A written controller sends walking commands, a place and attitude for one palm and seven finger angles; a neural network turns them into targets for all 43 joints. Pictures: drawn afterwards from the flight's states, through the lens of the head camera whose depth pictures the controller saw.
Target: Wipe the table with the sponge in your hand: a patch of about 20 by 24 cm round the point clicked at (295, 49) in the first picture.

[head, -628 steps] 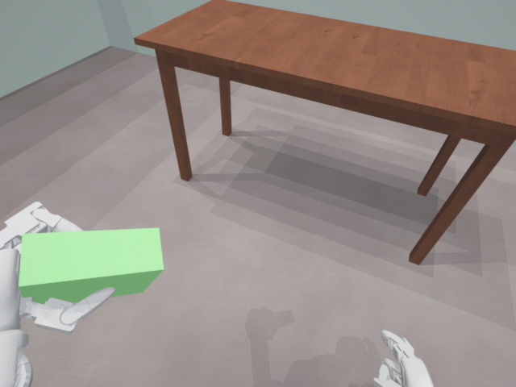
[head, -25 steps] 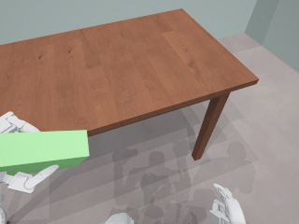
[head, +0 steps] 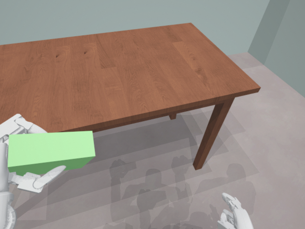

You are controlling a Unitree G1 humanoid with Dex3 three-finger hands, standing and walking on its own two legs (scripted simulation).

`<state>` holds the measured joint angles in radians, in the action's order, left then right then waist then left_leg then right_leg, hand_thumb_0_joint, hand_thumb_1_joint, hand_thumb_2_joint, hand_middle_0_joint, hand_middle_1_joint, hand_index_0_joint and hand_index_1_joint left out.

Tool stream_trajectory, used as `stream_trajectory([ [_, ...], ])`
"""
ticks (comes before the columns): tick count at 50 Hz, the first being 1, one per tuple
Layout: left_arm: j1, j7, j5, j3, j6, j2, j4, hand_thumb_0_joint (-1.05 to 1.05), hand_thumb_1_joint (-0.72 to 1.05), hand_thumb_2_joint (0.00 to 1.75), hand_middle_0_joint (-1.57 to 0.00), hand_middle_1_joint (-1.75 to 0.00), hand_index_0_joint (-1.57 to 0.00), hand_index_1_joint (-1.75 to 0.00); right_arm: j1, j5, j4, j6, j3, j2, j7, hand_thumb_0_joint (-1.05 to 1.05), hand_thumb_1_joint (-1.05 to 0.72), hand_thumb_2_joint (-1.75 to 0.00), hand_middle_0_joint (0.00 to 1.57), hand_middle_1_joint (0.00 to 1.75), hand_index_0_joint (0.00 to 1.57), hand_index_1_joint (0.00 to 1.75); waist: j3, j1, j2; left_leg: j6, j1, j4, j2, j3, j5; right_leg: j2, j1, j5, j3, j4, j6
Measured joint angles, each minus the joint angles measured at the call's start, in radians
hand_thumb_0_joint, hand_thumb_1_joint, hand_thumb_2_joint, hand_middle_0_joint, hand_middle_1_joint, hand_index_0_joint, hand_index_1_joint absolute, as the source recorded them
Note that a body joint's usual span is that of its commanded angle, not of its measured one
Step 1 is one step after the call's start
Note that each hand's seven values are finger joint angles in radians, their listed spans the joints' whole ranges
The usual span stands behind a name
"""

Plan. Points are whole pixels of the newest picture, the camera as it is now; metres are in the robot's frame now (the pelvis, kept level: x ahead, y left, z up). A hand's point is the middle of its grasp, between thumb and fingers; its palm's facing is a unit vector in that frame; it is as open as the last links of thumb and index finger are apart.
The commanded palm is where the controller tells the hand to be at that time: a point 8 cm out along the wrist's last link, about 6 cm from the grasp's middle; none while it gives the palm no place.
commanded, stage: come to a stop and stand still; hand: left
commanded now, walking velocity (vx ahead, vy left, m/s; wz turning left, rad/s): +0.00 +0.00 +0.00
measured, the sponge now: (64, 153) +0.23 +0.21 +0.14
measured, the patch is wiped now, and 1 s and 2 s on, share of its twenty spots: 0.00 0.00 0.00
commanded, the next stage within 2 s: look again from close up in 0.46 s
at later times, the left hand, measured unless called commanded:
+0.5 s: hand (29, 154) +0.21 +0.26 +0.16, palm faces +0.40 -0.82 -0.42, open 9.4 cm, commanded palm +0.16 +0.30 +0.18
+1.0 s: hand (18, 132) +0.25 +0.30 +0.17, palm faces +0.40 -0.85 -0.35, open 9.4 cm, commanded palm +0.19 +0.33 +0.18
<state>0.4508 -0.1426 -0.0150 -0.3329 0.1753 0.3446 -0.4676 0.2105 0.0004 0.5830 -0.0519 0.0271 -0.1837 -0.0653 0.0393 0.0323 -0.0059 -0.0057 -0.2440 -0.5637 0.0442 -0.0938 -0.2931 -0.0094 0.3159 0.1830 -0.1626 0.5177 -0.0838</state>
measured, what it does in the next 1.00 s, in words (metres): shifts its weight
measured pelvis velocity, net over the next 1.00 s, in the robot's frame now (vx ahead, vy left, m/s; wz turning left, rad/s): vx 0.03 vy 0.05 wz -0.01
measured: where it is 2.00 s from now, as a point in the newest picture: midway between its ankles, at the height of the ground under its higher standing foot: outside the picture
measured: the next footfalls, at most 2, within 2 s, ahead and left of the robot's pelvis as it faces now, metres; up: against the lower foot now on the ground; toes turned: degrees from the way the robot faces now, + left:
right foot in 1.76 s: +0.21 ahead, +0.10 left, +0.00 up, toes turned -3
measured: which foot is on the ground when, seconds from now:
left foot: down 0.00-1.00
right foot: down 0.00-1.00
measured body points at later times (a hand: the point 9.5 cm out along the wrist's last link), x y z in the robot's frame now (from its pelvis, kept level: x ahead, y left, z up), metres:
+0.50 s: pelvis +0.00 +0.02 +0.00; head +0.01 +0.02 +0.45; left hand +0.18 +0.30 +0.18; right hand +0.15 -0.20 -0.10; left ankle +0.01 +0.13 -0.73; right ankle +0.07 -0.06 -0.73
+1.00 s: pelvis +0.03 +0.05 +0.01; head +0.05 +0.07 +0.45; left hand +0.22 +0.35 +0.19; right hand +0.20 -0.17 -0.07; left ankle +0.01 +0.13 -0.73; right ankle +0.07 -0.06 -0.73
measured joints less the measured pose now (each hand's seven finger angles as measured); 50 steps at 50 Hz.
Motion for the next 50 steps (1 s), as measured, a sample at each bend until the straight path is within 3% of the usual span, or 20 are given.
stream_trajectory([
  [4,-0.001,0.001,0.001,0.023,-0.011,-0.012,-0.013,-0.01,-0.44,1.0,-0.8,-1.35,-0.82,-1.33,-0.003,-0.007,0.015,0.008,0.01,0.01,0.012,0.02,-0.91,-0.9,0.2,0.3,0.2,0.3,-0.001,-0.004,0.007,0.011,-0.024,-0.04,-0.012,0.025,-0.074,0.0,0.005,-0.02,-0.001,-0.017,-0.007],
  [7,0.002,-0.001,0.0,0.025,-0.01,-0.002,-0.025,-0.01,-0.44,1.0,-0.8,-1.35,-0.82,-1.33,-0.002,-0.012,0.024,0.019,0.015,0.012,0.012,0.02,-0.91,-0.9,0.2,0.3,0.2,0.3,0.009,-0.013,-0.003,0.015,-0.013,-0.007,-0.02,0.026,-0.018,0.006,0.003,-0.031,0.003,-0.026,0.001],
  [13,0.025,-0.003,0.006,0.005,0.001,0.016,-0.021,-0.01,-0.44,1.0,-0.8,-1.35,-0.82,-1.33,0.034,-0.009,0.012,0.023,0.011,0.002,-0.001,0.02,-0.91,-0.9,0.2,0.3,0.2,0.3,0.009,-0.018,-0.003,0.028,0.013,0.057,-0.025,0.013,0.044,0.005,-0.001,0.05,0.025,-0.029,0.065],
  [16,0.014,-0.004,0.008,-0.014,0.008,0.028,-0.014,-0.01,-0.44,1.0,-0.8,-1.35,-0.82,-1.33,0.041,-0.007,0.009,0.008,0.004,0.001,-0.006,0.02,-0.91,-0.9,0.2,0.3,0.2,0.3,0.023,-0.021,-0.008,0.032,0.01,0.055,-0.038,0.014,0.045,0.011,0.003,0.007,0.038,-0.03,0.081],
  [18,0.011,-0.004,0.008,-0.023,0.01,0.03,-0.01,-0.01,-0.44,1.0,-0.8,-1.35,-0.82,-1.33,0.037,-0.005,0.013,-0.001,0.001,0.0,-0.005,0.02,-0.91,-0.9,0.2,0.3,0.2,0.3,0.032,-0.02,-0.013,0.033,0.008,0.039,-0.045,0.01,0.036,0.016,0.006,-0.041,0.047,-0.022,0.076],
  [24,0.016,0.001,0.008,-0.006,0.013,-0.004,-0.005,-0.01,-0.44,1.0,-0.8,-1.35,-0.82,-1.33,0.02,-0.002,0.029,-0.013,-0.006,-0.006,0.0,0.02,-0.91,-0.9,0.2,0.3,0.2,0.3,0.027,-0.013,0.004,0.028,-0.003,-0.003,-0.039,0.007,0.003,0.01,0.019,-0.006,0.052,0.02,0.025],
  [28,0.015,0.0,0.004,0.008,0.021,-0.012,-0.016,-0.01,-0.44,1.0,-0.8,-1.35,-0.82,-1.33,0.01,-0.006,0.032,-0.013,-0.011,-0.012,0.002,0.02,-0.91,-0.9,0.2,0.3,0.2,0.3,0.014,-0.017,0.01,0.023,-0.016,-0.017,-0.033,0.012,-0.008,0.004,0.024,-0.001,0.046,0.018,0.018],
  [30,-0.116,0.048,0.042,-0.026,0.045,0.075,0.042,-0.01,-0.44,1.0,-0.8,-1.35,-0.82,-1.33,0.022,-0.022,0.049,-0.055,-0.032,-0.002,-0.002,0.02,-0.91,-0.9,0.2,0.3,0.2,0.3,0.025,0.023,-0.004,0.02,-0.031,-0.032,-0.032,0.03,-0.013,-0.002,0.028,-0.007,0.042,0.013,0.016],
  [32,-0.237,0.063,0.019,-0.075,0.082,0.128,0.145,-0.01,-0.44,1.0,-0.8,-1.35,-0.82,-1.33,0.016,-0.014,0.061,-0.069,-0.026,0.001,0.008,0.02,-0.91,-0.9,0.2,0.3,0.2,0.3,0.033,0.039,-0.02,0.023,-0.024,-0.018,-0.035,0.043,-0.003,-0.01,0.022,-0.019,0.045,-0.004,0.013],
  [35,-0.246,0.042,-0.027,-0.107,0.089,0.091,0.18,-0.01,-0.44,1.0,-0.8,-1.35,-0.82,-1.33,0.02,-0.001,0.041,-0.092,-0.016,-0.009,0.038,0.02,-0.91,-0.9,0.2,0.3,0.2,0.3,0.032,0.018,-0.033,0.03,0.026,0.047,-0.047,0.023,0.021,-0.003,-0.01,-0.034,0.068,-0.043,0.03],
  [40,-0.08,0.053,-0.024,-0.017,0.1,0.013,0.076,-0.01,-0.44,1.01,-0.8,-1.35,-0.82,-1.33,0.043,0.011,-0.004,-0.125,-0.021,-0.025,0.059,0.02,-0.91,-0.9,0.2,0.3,0.2,0.3,0.027,-0.014,-0.031,0.054,0.069,0.098,-0.08,0.003,0.026,0.022,-0.019,-0.015,0.099,-0.026,0.056],
  [43,-0.032,0.07,-0.019,0.007,0.095,0.021,0.055,-0.01,-0.44,1.01,-0.8,-1.35,-0.82,-1.33,0.044,0.009,-0.001,-0.123,-0.018,-0.014,0.056,0.02,-0.91,-0.9,0.2,0.3,0.2,0.3,0.032,-0.013,-0.036,0.057,0.074,0.09,-0.082,0.011,0.013,0.025,-0.029,0.0,0.092,-0.022,0.056],
  [50,-0.075,0.048,-0.03,-0.04,0.074,0.023,0.043,-0.01,-0.44,1.01,-0.8,-1.35,-0.82,-1.34,0.025,0.0,0.009,-0.124,-0.004,-0.004,0.056,0.02,-0.91,-0.9,0.2,0.3,0.2,0.3,0.037,0.014,-0.038,0.057,0.085,0.079,-0.074,0.03,-0.008,0.017,-0.065,0.004,0.073,-0.053,0.06],
])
